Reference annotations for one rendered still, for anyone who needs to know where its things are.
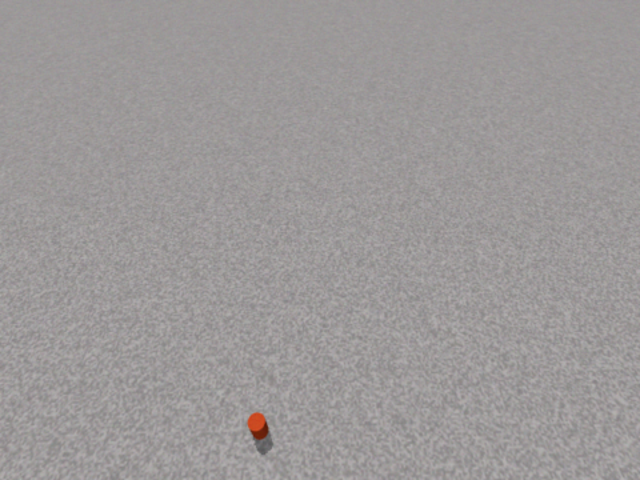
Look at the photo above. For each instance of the can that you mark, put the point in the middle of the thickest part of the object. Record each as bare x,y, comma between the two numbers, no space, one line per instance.
258,426

